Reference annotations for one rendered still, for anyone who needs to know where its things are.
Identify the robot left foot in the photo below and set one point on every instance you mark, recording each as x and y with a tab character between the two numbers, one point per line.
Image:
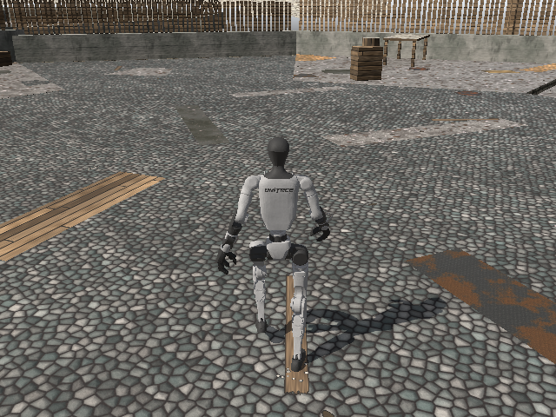
261	326

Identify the left robot upper arm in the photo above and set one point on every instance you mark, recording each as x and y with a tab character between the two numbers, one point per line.
250	184

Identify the robot right forearm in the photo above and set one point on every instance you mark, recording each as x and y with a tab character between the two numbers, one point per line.
323	222

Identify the robot right hand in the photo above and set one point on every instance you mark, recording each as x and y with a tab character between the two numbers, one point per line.
323	236

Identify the right robot upper arm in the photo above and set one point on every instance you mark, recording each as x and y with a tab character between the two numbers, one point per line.
311	196

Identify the robot left forearm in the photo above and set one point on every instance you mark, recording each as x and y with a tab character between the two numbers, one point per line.
233	230

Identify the robot left hand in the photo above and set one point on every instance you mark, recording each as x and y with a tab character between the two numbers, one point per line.
221	260

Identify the humanoid robot torso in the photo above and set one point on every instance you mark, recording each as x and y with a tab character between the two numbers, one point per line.
278	206

